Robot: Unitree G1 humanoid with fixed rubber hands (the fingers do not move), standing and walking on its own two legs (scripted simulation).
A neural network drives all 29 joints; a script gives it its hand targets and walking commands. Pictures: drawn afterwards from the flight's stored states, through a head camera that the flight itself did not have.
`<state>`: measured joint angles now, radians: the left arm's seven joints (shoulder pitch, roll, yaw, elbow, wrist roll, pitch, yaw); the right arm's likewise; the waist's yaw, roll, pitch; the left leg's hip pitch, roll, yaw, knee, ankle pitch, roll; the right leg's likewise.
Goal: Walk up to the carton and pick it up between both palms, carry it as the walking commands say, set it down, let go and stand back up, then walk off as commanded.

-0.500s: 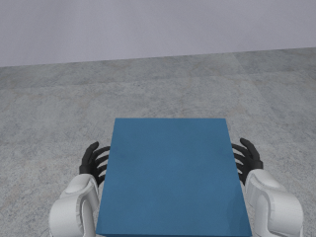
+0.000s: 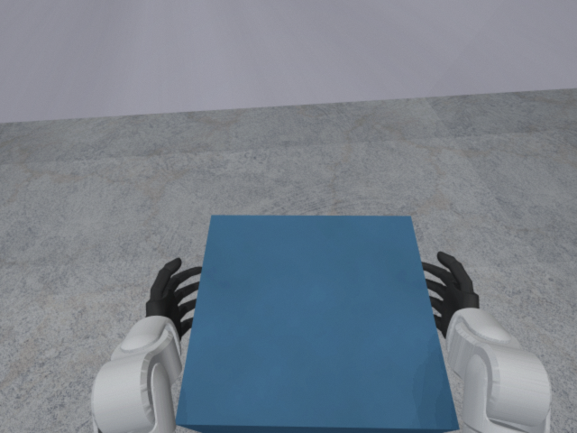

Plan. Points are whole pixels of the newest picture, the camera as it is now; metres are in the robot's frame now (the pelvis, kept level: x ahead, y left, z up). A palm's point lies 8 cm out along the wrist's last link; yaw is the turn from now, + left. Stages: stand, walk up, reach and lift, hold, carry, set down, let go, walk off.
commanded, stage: carry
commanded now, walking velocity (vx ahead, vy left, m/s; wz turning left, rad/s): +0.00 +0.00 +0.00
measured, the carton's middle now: (309, 332) +0.25 +0.00 +0.03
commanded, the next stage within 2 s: none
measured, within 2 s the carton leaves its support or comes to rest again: neither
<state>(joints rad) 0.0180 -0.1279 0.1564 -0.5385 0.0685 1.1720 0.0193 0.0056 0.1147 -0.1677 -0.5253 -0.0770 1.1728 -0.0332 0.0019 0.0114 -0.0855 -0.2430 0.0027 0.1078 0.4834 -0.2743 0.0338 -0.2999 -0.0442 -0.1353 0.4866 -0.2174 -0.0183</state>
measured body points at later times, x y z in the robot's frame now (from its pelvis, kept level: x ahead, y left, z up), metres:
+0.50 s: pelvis +0.00 +0.00 +0.00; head -0.01 +0.00 +0.45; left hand +0.25 +0.17 +0.09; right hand +0.25 -0.18 +0.08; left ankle -0.01 +0.09 -0.74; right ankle +0.02 -0.11 -0.74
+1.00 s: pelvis +0.01 +0.00 +0.00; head -0.01 +0.00 +0.45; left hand +0.26 +0.17 +0.08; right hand +0.26 -0.18 +0.08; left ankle -0.01 +0.09 -0.74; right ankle +0.02 -0.11 -0.74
